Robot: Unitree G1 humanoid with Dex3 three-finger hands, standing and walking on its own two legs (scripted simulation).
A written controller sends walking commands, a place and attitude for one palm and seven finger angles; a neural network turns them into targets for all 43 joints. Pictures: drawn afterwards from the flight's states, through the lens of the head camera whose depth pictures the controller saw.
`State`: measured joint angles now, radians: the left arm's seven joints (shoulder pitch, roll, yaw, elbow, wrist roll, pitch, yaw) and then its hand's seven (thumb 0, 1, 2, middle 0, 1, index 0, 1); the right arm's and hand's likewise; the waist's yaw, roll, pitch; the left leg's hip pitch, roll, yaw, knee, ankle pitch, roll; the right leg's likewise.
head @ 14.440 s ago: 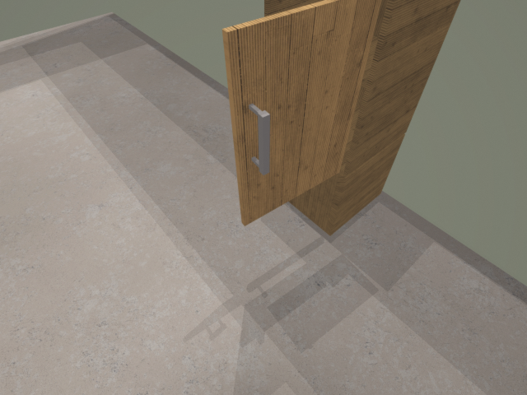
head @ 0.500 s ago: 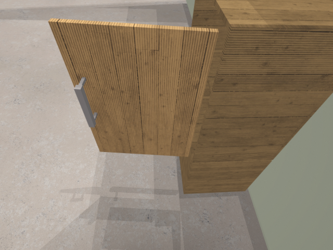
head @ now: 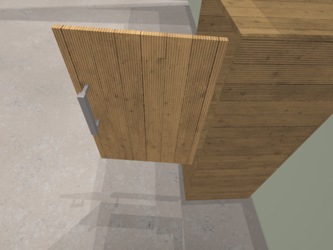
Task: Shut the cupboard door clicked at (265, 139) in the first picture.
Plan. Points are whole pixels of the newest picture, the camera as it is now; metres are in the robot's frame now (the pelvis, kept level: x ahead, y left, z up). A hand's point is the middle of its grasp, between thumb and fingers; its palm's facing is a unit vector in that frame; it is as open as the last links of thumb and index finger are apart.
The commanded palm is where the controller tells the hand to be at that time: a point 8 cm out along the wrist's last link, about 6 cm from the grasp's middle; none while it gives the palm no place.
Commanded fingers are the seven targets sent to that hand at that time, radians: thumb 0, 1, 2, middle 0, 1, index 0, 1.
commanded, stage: come to a stop and stand still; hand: left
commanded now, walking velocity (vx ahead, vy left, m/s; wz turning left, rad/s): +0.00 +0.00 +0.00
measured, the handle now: (90, 111) +0.50 +0.28 +0.00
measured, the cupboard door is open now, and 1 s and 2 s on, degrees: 84 84 84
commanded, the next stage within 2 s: look again from close up in 0.12 s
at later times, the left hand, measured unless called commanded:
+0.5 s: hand out of the picture +0.01 +0.21 -0.18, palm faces -0.01 -0.97 -0.25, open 7.4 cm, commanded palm none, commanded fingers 0.00 0.90 0.90 -0.20 -0.30 -0.20 -0.30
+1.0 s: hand out of the picture -0.04 +0.20 -0.18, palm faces +0.00 -0.98 -0.19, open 7.4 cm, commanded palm none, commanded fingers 0.00 0.90 0.90 -0.20 -0.30 -0.20 -0.30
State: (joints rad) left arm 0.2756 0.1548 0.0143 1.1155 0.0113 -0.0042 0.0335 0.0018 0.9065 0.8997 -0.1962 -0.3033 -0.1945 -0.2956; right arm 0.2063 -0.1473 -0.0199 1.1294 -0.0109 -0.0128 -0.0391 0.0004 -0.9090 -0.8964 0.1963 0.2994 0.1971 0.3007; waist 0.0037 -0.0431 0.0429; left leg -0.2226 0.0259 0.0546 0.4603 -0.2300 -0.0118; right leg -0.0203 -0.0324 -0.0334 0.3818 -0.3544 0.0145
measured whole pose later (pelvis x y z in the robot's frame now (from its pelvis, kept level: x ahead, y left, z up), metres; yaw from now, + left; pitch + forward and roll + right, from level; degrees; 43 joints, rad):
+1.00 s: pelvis -0.02 +0.02 -0.01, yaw -1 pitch -1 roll +0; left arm 0.35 0.19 0.00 1.07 0.02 0.01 0.02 0.00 0.90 0.90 -0.20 -0.30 -0.20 -0.30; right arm 0.28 -0.19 0.00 1.07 -0.02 0.01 0.00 0.00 -0.90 -0.90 0.20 0.30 0.20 0.30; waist 0.01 -0.02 0.02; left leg -0.30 0.02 0.08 0.56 -0.26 0.01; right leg -0.12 -0.04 0.00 0.53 -0.40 0.03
